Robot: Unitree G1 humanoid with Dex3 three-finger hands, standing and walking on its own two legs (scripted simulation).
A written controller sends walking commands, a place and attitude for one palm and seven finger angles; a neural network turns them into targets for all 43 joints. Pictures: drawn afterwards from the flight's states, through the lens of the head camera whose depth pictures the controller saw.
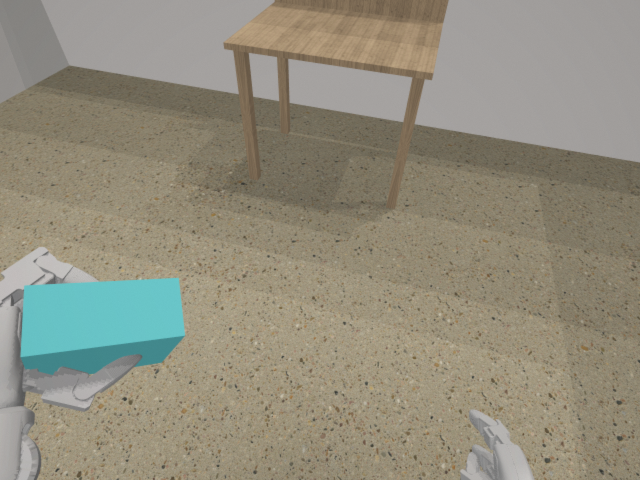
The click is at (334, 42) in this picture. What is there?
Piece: table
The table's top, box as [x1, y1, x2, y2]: [223, 2, 442, 79]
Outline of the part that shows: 223,42 224,48 431,79 442,23 274,2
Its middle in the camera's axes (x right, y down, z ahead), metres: +0.08 -0.86 +1.63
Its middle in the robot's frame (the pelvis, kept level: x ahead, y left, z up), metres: +1.79 +0.00 -0.11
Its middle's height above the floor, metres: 0.66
